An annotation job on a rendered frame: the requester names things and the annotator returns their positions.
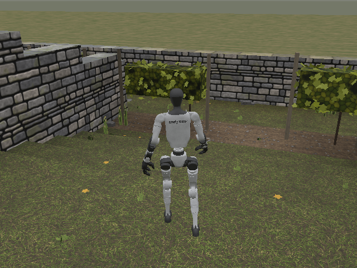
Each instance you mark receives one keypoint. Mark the robot right hand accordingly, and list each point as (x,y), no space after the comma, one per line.
(203,151)

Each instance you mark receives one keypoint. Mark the robot left upper arm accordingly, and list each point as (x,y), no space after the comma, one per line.
(157,128)

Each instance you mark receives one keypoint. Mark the robot left hand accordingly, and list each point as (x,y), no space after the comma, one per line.
(145,168)

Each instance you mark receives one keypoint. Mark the robot right foot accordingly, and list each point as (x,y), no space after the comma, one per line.
(195,231)

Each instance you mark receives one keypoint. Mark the robot right upper arm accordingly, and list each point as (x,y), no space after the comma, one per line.
(198,126)

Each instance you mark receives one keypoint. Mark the right robot forearm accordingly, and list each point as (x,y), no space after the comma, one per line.
(204,142)

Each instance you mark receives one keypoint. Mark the left robot forearm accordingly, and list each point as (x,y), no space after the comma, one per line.
(149,152)

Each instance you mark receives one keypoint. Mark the left robot shin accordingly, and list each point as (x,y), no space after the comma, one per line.
(167,198)

